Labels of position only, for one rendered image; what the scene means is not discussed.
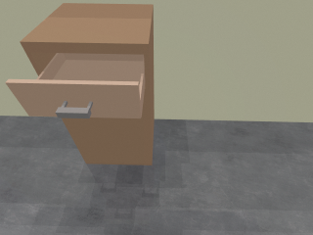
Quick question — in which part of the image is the cabinet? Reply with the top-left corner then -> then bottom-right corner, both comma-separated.
20,3 -> 155,165

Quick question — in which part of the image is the drawer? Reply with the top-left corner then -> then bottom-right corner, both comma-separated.
5,53 -> 146,118

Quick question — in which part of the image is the handle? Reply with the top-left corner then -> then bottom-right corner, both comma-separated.
56,101 -> 93,118

